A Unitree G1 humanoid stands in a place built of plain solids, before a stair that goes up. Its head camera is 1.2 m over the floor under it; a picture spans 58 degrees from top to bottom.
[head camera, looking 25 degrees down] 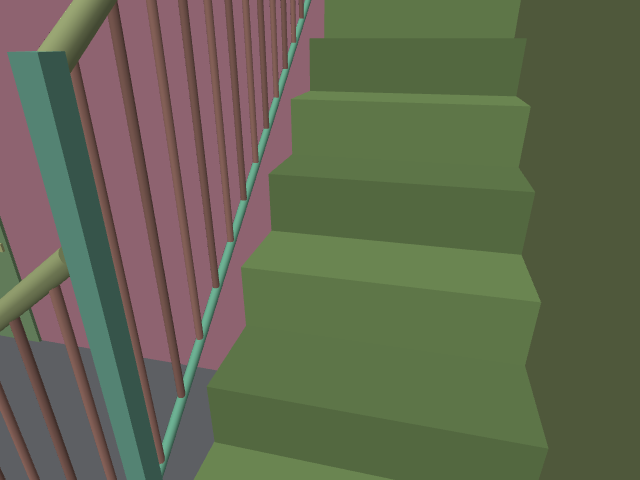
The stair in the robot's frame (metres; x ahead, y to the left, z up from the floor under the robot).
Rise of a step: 0.20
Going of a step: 0.27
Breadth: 0.80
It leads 13 degrees to the right of straight ahead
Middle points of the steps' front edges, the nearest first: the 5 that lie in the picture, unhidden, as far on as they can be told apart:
0.74 -0.10 0.40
1.01 -0.16 0.60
1.27 -0.22 0.80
1.53 -0.28 1.00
1.79 -0.35 1.20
